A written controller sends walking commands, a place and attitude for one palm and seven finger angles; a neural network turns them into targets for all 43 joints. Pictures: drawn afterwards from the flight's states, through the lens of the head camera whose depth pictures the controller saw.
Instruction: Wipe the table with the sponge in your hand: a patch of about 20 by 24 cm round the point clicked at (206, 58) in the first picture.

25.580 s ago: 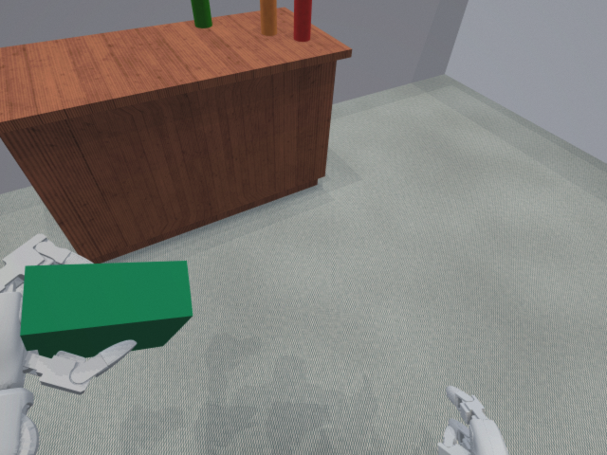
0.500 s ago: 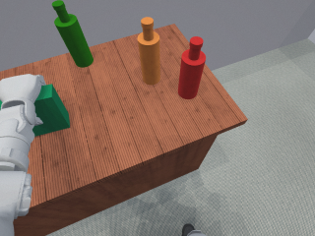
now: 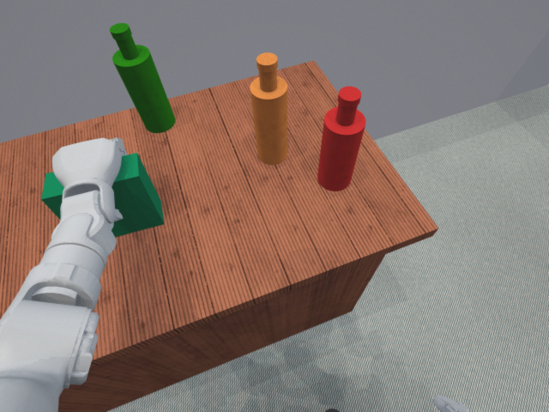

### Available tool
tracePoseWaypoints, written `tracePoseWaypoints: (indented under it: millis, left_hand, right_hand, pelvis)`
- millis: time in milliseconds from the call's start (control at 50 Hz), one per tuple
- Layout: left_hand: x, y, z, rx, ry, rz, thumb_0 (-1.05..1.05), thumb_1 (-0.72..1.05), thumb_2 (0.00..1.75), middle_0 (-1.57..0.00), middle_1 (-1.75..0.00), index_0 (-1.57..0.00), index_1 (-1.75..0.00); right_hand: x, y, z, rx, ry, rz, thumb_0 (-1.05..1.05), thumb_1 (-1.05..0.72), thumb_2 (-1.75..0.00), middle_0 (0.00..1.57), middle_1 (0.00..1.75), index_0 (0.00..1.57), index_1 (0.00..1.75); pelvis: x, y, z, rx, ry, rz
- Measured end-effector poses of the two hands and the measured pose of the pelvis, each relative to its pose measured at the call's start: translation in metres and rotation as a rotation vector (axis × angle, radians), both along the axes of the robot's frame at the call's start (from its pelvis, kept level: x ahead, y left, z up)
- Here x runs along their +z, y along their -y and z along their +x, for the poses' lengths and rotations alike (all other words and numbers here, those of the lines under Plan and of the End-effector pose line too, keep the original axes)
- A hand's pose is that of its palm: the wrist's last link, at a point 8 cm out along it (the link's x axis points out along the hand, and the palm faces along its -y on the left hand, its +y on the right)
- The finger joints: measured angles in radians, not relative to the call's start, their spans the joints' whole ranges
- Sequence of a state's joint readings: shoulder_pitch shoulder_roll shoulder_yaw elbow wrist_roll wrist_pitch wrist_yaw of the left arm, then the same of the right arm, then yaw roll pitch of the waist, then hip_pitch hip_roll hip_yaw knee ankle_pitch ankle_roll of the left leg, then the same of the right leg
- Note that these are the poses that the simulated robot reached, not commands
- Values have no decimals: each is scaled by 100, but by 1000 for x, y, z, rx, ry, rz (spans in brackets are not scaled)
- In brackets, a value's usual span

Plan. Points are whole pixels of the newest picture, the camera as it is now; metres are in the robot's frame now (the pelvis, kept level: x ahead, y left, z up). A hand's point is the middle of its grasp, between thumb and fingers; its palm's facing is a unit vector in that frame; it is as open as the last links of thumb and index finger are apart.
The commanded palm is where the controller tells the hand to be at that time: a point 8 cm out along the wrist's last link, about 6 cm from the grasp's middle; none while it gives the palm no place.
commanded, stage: wipe back along the middle lane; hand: left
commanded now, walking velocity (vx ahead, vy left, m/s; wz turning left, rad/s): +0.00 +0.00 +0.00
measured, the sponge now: (115, 208) +0.42 +0.30 -0.01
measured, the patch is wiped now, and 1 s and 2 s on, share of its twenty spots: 0.60 0.85 0.85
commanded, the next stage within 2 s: slide across to the third lane in 1.80 s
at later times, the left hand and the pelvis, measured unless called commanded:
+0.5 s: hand (109, 200) +0.40 +0.28 +0.04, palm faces -0.03 +0.01 -1.00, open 10.0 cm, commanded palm +0.37 +0.26 +0.08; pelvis -0.01 +0.01 +0.00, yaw -1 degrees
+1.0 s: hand (118, 227) +0.36 +0.26 +0.04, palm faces -0.01 +0.00 -1.00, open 10.0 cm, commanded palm +0.32 +0.24 +0.08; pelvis +0.00 +0.00 +0.00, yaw +0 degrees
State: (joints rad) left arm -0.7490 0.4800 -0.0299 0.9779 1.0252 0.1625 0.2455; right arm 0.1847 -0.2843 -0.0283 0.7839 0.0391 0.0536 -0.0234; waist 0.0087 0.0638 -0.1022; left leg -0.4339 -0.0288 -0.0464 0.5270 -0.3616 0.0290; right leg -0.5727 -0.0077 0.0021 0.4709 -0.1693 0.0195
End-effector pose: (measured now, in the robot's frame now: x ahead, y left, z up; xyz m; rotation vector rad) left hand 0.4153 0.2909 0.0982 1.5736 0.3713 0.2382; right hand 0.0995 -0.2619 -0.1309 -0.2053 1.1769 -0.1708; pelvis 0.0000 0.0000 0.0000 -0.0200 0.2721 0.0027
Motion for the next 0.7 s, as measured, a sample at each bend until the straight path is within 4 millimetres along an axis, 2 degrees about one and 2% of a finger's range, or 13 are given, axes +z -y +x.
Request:
tracePoseWaypoints:
  millis: [180,380,500,700]
  left_hand:
    - [0,3,0,9,-5,7,0,-51,111,-73,-137,-73,-141]
    - [-1,10,-17,-14,35,2,-1,-49,111,-70,-140,-70,-144]
    - [-2,15,-29,-6,59,-4,-1,-48,111,-69,-141,-69,-145]
    - [-2,24,-43,9,57,-2,0,-48,111,-68,-141,-69,-146]
  right_hand:
    - [3,5,-6,-10,4,-16,1,-91,-90,20,30,20,30]
    - [1,-1,-14,-23,-2,5,1,-91,-90,20,30,20,30]
    - [2,-9,0,-9,38,29,1,-91,-90,20,30,20,30]
    - [9,-21,40,40,145,53,1,-91,-90,20,30,20,30]
  pelvis:
    - [0,0,-4,-4,2,3]
    - [0,-4,-4,-15,19,4]
    - [1,-6,-5,-18,36,6]
    - [1,-7,-5,-13,57,9]
